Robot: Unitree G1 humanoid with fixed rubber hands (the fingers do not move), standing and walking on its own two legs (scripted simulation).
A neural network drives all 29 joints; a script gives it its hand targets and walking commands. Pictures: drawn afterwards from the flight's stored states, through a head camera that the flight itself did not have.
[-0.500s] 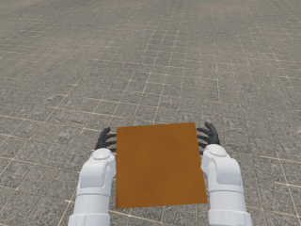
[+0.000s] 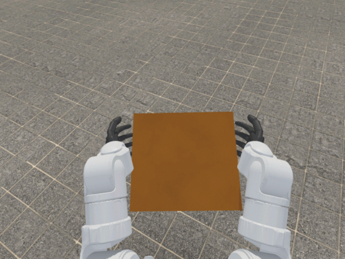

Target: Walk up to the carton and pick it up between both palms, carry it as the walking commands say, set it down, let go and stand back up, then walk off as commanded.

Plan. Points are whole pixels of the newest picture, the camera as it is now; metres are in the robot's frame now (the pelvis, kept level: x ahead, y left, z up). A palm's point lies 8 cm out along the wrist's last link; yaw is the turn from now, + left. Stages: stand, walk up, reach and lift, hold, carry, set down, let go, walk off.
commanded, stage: carry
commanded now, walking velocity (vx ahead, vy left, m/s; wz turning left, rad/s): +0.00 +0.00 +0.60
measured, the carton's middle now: (182, 164) +0.35 -0.02 +0.02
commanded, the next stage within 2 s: none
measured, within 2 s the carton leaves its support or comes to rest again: neither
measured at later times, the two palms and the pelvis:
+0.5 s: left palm (19, 228) +0.19 +0.27 +0.09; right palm (174, 172) +0.28 +0.00 +0.11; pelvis -0.09 +0.04 -0.01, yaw +16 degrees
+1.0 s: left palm out of the picture +0.00 +0.40 +0.09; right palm (76, 242) +0.16 +0.16 +0.10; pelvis -0.20 +0.08 +0.00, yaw +32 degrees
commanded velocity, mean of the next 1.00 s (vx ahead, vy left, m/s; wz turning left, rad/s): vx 0.00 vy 0.00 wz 0.60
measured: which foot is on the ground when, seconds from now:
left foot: up 0.00-0.00, down 0.02-0.64, up 0.66-0.80, down 0.82-1.00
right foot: down 0.00-0.06, up 0.08-0.20, down 0.22-0.42, up 0.44-0.60, down 0.62-0.84, up 0.86-1.00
